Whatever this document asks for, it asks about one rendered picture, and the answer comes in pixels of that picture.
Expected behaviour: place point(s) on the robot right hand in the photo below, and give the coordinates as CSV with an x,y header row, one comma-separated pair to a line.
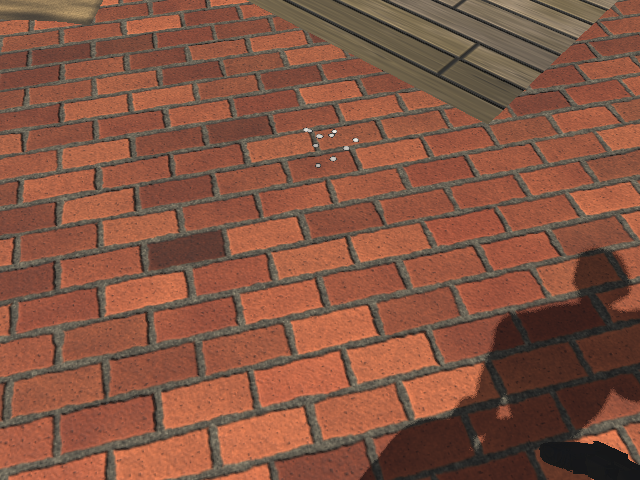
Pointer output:
x,y
598,460

